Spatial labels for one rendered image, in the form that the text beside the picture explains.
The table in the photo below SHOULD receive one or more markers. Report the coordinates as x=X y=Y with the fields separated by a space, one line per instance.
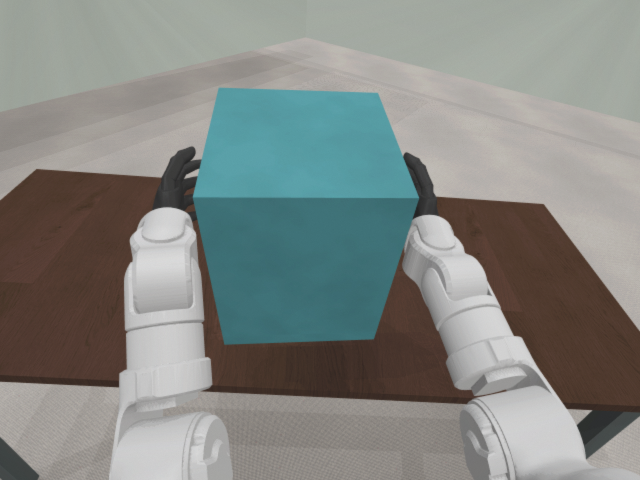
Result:
x=65 y=248

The robot left upper arm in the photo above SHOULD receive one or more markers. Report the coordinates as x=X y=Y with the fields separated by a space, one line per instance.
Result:
x=192 y=446

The robot left hand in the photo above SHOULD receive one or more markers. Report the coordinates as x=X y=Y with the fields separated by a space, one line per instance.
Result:
x=173 y=186

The robot right upper arm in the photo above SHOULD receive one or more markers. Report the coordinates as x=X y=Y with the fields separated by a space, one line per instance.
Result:
x=526 y=434

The robot right hand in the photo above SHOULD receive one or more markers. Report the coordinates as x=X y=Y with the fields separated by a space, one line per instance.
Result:
x=427 y=204

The right robot forearm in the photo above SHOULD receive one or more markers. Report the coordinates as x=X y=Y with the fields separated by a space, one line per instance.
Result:
x=483 y=354

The left robot forearm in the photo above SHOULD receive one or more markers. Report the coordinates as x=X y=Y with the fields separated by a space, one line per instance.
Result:
x=163 y=305

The carton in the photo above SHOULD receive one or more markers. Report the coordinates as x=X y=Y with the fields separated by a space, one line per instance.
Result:
x=304 y=203

